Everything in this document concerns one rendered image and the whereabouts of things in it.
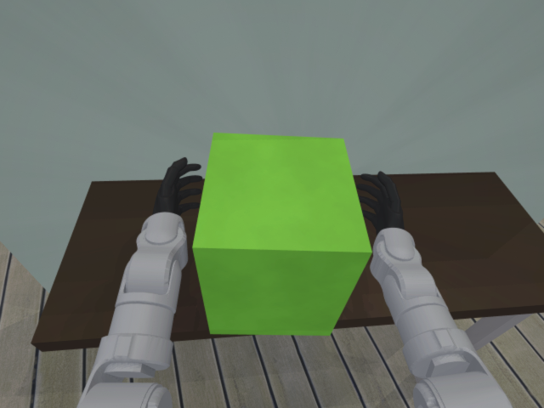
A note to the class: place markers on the right robot forearm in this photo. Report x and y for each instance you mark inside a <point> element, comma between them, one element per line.
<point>433,345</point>

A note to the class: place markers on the table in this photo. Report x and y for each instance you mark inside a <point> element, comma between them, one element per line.
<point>483,250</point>

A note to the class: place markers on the right robot upper arm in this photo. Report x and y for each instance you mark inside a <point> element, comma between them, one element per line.
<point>473,389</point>

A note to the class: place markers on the left robot upper arm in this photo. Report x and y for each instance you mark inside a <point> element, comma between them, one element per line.
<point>127,395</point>

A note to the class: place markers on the carton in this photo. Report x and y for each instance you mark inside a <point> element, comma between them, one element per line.
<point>280,240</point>

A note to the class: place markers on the left robot forearm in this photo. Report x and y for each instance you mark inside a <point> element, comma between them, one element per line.
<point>138,343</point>

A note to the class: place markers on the right robot hand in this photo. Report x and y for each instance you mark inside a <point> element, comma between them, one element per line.
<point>389,213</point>

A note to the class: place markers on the left robot hand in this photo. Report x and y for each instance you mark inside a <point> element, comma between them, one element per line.
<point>169,196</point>

